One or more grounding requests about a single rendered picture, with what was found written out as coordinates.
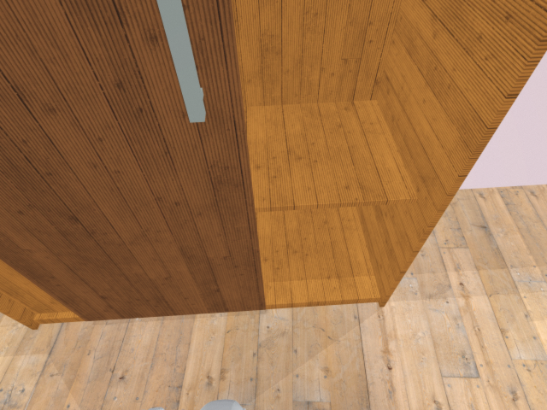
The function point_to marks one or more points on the handle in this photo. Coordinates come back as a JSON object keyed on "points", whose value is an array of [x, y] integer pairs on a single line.
{"points": [[173, 20]]}

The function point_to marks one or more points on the wardrobe door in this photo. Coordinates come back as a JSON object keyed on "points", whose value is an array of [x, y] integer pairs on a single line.
{"points": [[21, 290], [111, 201]]}

